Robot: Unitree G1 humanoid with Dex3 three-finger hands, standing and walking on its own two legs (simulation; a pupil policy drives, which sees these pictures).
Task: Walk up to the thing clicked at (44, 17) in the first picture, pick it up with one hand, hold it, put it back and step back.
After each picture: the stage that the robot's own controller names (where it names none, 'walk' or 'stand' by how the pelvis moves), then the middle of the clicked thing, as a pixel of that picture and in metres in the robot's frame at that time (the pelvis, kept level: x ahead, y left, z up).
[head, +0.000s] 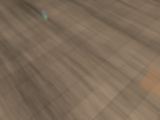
stand; (44, 15) +1.91 +0.55 -0.72
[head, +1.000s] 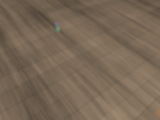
walk; (57, 27) +1.81 +0.28 -0.70
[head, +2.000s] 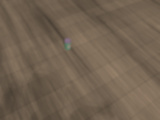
walk; (67, 44) +1.21 +0.12 -0.71
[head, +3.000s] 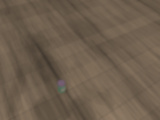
walk; (61, 86) +0.74 +0.15 -0.72
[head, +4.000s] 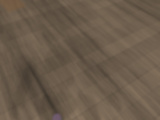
walk; out of the picture +0.47 +0.19 -0.71
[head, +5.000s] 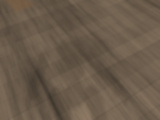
stand; out of the picture +0.37 +0.19 -0.70
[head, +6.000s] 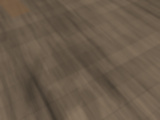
stand; out of the picture +0.34 +0.19 -0.72
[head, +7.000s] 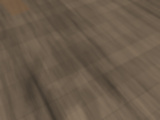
stand; out of the picture +0.34 +0.19 -0.73
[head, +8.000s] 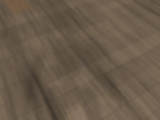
stand; out of the picture +0.34 +0.18 -0.73
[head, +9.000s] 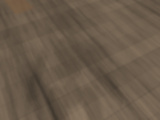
stand; out of the picture +0.33 +0.18 -0.73
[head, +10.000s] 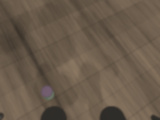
go down; (47, 93) +0.38 +0.19 -0.52
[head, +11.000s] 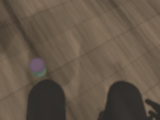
go down; (38, 68) +0.42 +0.21 -0.32
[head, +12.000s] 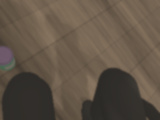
close in; (4, 59) +0.41 +0.24 -0.25
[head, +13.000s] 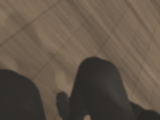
close; out of the picture +0.40 +0.26 -0.22
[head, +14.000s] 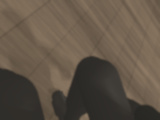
close; out of the picture +0.40 +0.27 -0.22
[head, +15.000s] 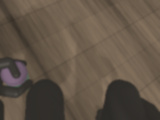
lift; (17, 78) +0.32 +0.23 -0.08
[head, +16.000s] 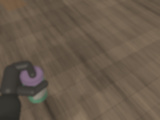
hold; (35, 85) +0.33 +0.17 +0.05
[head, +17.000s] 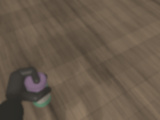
hold; (38, 90) +0.32 +0.17 -0.01
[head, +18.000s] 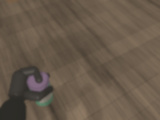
hold; (41, 89) +0.32 +0.16 +0.00
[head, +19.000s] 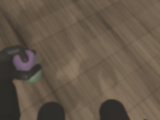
crouch; (28, 66) +0.39 +0.19 -0.07
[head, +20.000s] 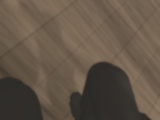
lower; out of the picture +0.42 +0.25 -0.20
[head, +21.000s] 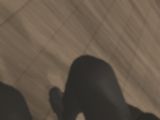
lower; out of the picture +0.43 +0.29 -0.22
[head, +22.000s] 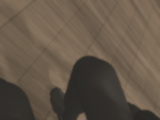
lower; out of the picture +0.43 +0.29 -0.23
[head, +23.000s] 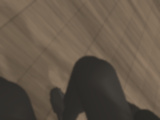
lower; out of the picture +0.42 +0.28 -0.23
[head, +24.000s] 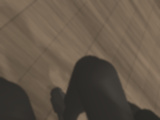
lower; out of the picture +0.42 +0.28 -0.23
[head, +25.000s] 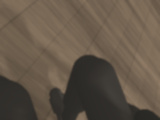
open; out of the picture +0.41 +0.25 -0.23
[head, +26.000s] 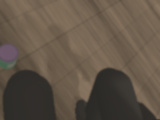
stand; (7, 57) +0.42 +0.23 -0.26
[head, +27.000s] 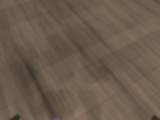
stand; out of the picture +0.37 +0.16 -0.63
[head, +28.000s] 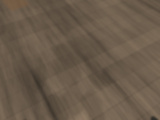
stand; out of the picture +0.37 +0.17 -0.67
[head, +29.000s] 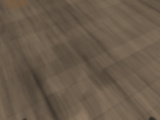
stand; out of the picture +0.36 +0.16 -0.67
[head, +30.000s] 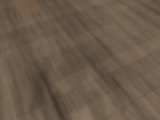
stand; out of the picture +0.39 +0.16 -0.72
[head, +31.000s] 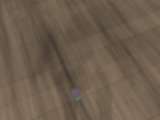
walk; (75, 94) +0.48 +0.10 -0.69
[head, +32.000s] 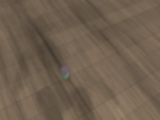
walk; (65, 72) +0.76 +0.10 -0.71
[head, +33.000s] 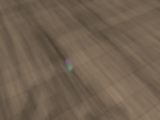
stand; (68, 65) +1.01 +0.18 -0.70
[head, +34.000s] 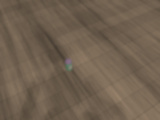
stand; (68, 64) +1.01 +0.17 -0.72
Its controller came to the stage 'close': yes
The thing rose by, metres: 0.71
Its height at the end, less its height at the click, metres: +0.00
